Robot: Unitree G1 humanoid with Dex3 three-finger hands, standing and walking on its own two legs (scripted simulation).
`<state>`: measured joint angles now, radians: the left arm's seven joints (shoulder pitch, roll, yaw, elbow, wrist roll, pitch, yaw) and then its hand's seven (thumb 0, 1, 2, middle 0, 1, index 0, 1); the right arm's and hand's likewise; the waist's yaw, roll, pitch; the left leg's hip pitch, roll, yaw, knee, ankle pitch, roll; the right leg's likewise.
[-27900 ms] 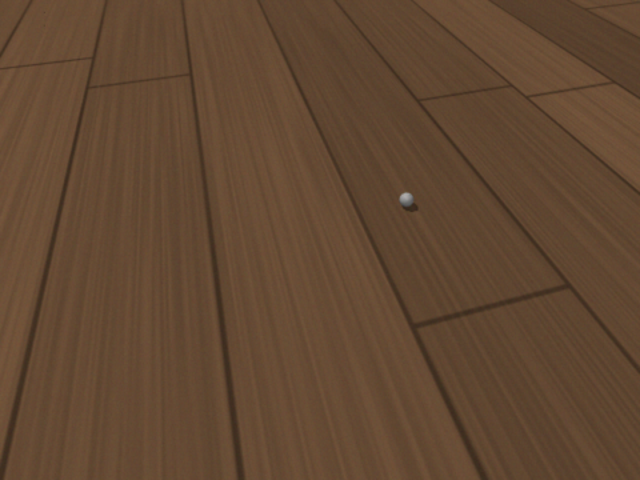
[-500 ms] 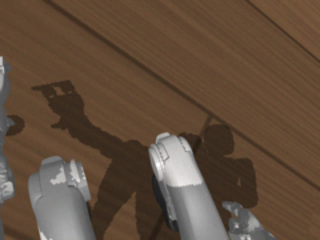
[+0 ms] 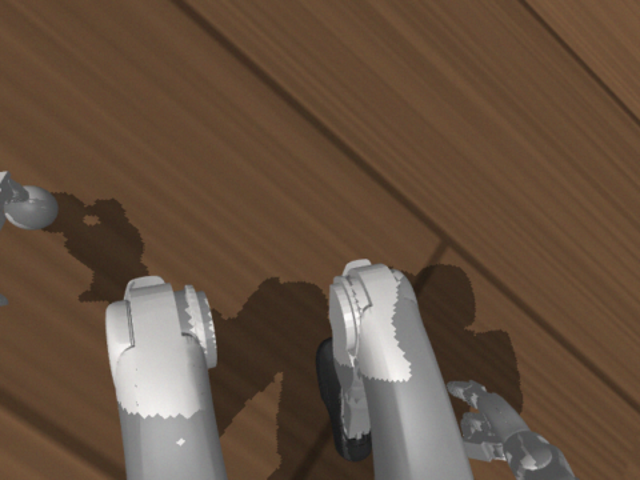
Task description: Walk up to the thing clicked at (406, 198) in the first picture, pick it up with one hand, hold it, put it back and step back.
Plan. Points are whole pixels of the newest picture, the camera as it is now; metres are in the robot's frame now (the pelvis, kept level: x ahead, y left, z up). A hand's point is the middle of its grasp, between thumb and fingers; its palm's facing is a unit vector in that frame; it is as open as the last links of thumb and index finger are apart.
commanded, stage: rest palm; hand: left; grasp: from above
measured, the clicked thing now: (31, 207) +0.44 +0.35 -0.29
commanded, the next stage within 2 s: close in 0.80 s
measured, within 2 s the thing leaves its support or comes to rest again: neither
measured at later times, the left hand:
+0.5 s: hand (21, 200) +0.44 +0.35 -0.24, palm faces -0.42 -0.12 -0.90, open 13.6 cm
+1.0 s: hand (22, 216) +0.42 +0.35 -0.25, palm faces -0.42 -0.16 -0.89, open 13.9 cm
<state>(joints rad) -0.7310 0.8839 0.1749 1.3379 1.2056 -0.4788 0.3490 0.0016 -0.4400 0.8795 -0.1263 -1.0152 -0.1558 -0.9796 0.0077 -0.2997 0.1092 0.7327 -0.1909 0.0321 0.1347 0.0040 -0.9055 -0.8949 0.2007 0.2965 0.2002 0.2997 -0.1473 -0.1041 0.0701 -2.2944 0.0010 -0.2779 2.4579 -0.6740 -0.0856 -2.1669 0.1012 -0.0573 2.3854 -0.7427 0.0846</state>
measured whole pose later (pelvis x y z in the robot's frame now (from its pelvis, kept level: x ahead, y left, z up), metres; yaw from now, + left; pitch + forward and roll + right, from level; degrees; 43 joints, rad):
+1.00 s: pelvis +0.00 +0.01 -0.03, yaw -5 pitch +26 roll -13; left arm -0.90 0.99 0.19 1.67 1.31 -0.33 0.62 0.00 -0.46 0.93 -0.11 -0.98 -0.12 -0.96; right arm -0.02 -0.32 0.22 0.74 -0.30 -0.13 0.20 0.00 -0.89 -0.90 0.20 0.30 0.20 0.30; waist -0.28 -0.15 0.11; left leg -2.36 0.02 -0.32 2.57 -0.69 -0.06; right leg -2.22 0.12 -0.09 2.43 -0.71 0.08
